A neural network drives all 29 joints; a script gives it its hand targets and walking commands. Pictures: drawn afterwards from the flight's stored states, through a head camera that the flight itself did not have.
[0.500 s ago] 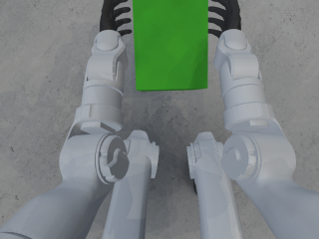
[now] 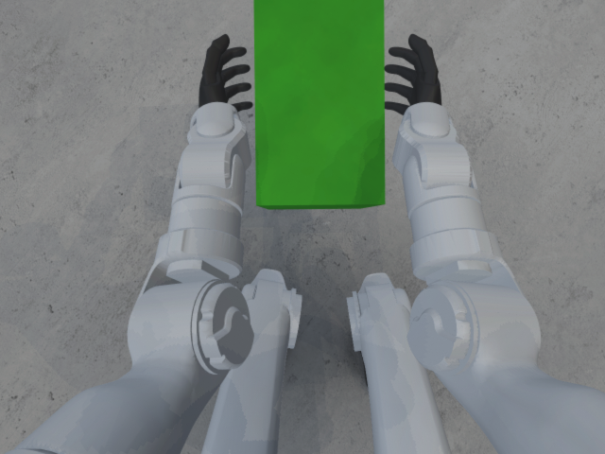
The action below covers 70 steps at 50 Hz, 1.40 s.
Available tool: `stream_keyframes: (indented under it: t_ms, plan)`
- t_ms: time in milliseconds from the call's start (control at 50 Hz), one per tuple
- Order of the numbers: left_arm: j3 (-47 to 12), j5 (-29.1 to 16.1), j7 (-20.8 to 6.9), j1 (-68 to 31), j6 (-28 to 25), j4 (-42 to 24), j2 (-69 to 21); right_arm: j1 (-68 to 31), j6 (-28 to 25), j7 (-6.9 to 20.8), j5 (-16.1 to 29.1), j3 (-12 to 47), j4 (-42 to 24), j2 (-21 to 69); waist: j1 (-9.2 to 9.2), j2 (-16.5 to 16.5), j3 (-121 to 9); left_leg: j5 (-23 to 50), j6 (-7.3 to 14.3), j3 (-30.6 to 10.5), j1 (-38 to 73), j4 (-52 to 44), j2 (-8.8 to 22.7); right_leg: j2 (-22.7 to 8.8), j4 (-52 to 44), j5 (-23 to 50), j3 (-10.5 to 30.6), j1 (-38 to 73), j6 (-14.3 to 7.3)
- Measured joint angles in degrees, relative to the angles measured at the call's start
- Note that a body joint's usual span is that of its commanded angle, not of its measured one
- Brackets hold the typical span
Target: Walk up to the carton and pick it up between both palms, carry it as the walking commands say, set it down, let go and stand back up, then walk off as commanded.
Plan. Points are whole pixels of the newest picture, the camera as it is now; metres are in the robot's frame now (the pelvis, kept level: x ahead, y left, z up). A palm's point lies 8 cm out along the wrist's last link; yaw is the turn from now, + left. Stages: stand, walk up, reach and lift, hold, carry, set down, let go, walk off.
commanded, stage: reach and lift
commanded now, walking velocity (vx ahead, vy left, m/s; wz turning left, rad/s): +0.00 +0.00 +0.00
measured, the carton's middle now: (316, 109) +0.54 +0.02 -0.15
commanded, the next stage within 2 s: none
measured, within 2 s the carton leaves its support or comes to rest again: neither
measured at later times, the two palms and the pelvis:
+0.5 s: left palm (201, 99) +0.48 +0.13 +0.00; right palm (443, 95) +0.49 -0.10 +0.00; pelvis +0.01 +0.00 +0.05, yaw +0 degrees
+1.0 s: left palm (173, 83) +0.46 +0.13 +0.07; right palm (482, 77) +0.47 -0.10 +0.08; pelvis +0.03 +0.00 +0.12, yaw +0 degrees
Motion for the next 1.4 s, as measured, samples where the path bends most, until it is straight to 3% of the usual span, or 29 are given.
stream_keyframes:
  t_ms: [120, 400, 660, 1400]
  plan:
    - [0.3, 0.7, -1.6, 1.8, 0.6, -0.9, -0.7, 1.0, 0.3, 0.4, -0.2, -0.3, 0.4, 0.0, -0.15, -0.2, -0.7, 0.2, 0.1, 0.0, 2.8, -2.0, 0.0, 0.0, -1.9, 0.2, 0.3, 2.8, -0.1]
    - [0.5, 1.1, 2.2, 5.6, 0.3, -1.1, -2.3, 4.5, 0.1, 0.4, -1.4, -0.5, 0.3, 2.4, -0.40, -0.3, -2.3, 0.4, 0.1, -0.9, 9.5, -7.0, 0.0, -0.1, -7.1, 0.6, 0.3, 9.4, -0.7]
    - [-0.2, 1.1, -0.5, 10.2, -0.4, -1.9, -3.4, 9.3, -1.0, 0.5, -1.0, -0.2, -0.5, 3.1, -0.50, -0.1, -3.4, 0.7, 0.7, -1.2, 17.1, -12.4, 0.0, -0.5, -12.6, 0.7, 0.9, 17.1, -0.9]
    - [-1.9, 1.2, -1.4, 26.1, -4.8, -5.8, -7.7, 25.3, -5.1, 0.0, -0.5, 2.2, -4.9, 8.5, -0.73, 0.0, -3.2, 4.1, 1.2, -3.5, 43.6, -33.5, 0.8, -1.7, -33.6, 4.3, 1.5, 43.5, -2.8]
